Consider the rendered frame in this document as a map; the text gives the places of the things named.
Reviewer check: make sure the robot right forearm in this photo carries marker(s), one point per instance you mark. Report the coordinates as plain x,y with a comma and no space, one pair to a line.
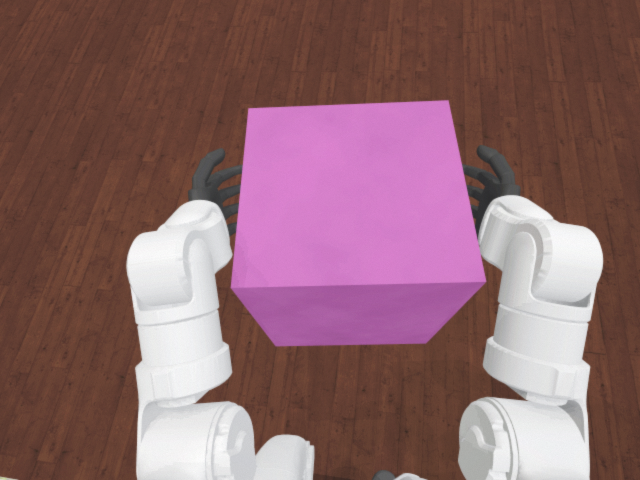
550,271

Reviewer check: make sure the robot right upper arm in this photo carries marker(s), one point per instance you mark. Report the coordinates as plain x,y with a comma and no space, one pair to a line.
507,439

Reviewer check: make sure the robot left upper arm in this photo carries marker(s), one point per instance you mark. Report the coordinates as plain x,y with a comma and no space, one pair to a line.
204,441

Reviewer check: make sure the left robot hand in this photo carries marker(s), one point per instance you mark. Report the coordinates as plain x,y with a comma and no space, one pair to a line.
205,184

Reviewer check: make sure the robot left forearm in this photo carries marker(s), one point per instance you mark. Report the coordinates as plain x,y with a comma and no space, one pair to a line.
171,273

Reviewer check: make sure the robot left thigh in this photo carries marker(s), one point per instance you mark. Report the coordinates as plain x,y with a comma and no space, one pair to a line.
285,457

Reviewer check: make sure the right robot hand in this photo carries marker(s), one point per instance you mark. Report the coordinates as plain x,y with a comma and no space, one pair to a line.
494,187

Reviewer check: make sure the carton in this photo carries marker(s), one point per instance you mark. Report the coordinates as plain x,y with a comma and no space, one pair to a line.
354,224

